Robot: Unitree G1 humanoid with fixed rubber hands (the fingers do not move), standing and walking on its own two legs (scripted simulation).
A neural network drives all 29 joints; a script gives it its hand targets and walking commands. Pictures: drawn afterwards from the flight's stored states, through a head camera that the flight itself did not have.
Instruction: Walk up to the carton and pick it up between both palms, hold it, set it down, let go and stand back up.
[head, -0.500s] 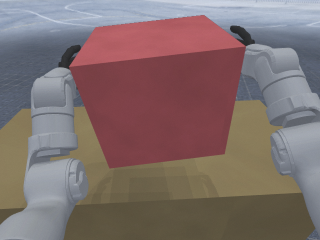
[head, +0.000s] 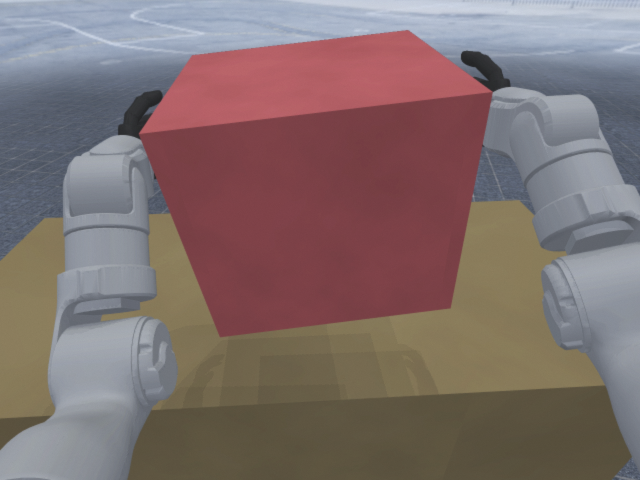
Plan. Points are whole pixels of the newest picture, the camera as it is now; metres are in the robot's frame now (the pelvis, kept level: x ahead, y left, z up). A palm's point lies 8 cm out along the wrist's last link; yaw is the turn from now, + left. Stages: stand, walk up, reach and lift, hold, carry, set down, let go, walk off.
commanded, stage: hold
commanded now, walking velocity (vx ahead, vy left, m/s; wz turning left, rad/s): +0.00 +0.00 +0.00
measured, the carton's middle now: (317, 178) +0.41 +0.01 +0.25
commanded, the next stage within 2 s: none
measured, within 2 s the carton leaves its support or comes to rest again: neither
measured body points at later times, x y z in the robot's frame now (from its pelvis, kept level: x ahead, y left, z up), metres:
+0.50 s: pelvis +0.00 +0.00 +0.00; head -0.10 +0.01 +0.44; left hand +0.38 +0.21 +0.32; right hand +0.38 -0.19 +0.35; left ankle +0.02 +0.15 -0.75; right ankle -0.01 -0.13 -0.75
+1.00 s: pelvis +0.00 +0.00 +0.00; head -0.10 +0.01 +0.44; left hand +0.37 +0.21 +0.33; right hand +0.38 -0.18 +0.36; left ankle +0.02 +0.15 -0.75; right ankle -0.01 -0.13 -0.75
